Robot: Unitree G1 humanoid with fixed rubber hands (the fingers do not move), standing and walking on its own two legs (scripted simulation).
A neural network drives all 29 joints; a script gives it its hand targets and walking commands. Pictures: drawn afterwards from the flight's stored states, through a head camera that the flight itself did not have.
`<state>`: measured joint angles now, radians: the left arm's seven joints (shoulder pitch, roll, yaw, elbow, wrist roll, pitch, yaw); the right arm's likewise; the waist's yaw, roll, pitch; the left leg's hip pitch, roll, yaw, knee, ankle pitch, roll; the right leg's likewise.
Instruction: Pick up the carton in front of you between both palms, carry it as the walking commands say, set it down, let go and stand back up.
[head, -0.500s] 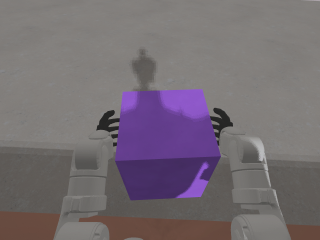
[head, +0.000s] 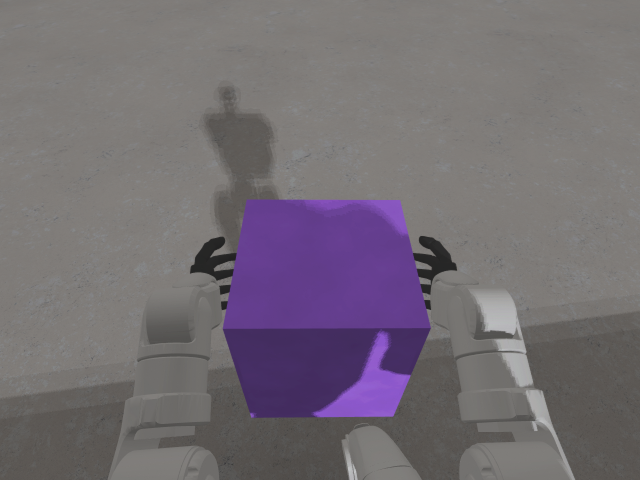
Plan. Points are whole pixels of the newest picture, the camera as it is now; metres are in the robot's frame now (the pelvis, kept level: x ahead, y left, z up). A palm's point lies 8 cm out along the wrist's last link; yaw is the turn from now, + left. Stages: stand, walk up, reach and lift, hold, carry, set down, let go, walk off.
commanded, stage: carry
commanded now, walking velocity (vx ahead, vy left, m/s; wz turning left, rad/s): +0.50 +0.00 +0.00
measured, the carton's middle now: (323, 312) +0.34 -0.05 +0.00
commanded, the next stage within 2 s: none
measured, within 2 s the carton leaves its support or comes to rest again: neither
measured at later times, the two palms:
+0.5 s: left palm (199, 192) +0.73 +0.17 -0.09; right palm (331, 173) +0.76 -0.13 -0.09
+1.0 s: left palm (220, 93) +1.04 +0.12 -0.02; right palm (333, 86) +1.04 -0.18 -0.02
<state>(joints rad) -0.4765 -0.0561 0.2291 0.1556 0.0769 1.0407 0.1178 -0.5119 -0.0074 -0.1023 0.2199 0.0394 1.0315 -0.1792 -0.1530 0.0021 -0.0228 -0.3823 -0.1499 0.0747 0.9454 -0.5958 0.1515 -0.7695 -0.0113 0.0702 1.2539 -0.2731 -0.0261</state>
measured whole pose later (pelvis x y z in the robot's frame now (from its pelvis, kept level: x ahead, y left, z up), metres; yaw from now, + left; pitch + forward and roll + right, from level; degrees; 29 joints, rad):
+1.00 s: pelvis +0.76 -0.02 -0.12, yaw -1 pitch +4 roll -1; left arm -0.20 -0.14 0.14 -0.20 0.11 1.10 0.12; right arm -0.22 0.12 -0.15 -0.17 -0.08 1.10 -0.09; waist -0.01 0.03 -0.17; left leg -0.06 0.08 0.11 0.49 -0.46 -0.03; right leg -0.43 -0.02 -0.21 0.43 -0.07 -0.04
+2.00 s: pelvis +1.35 -0.03 -0.11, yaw +1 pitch +4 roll +0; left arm -0.17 -0.14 0.10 -0.27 0.11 1.21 0.09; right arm -0.15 0.13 -0.13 -0.31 -0.11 1.23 -0.09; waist 0.01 0.03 -0.10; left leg -0.28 0.08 0.08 1.05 -0.45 -0.01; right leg -0.41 -0.06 -0.25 0.51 -0.17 -0.08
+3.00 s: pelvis +1.96 -0.02 -0.11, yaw +1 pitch +3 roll +0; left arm -0.18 -0.14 0.11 -0.32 0.11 1.20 0.09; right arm -0.17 0.14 -0.13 -0.35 -0.12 1.22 -0.09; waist 0.00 0.04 0.00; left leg -0.31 0.05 0.07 0.89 -0.50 -0.02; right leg -0.37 -0.04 -0.25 0.39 -0.09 -0.08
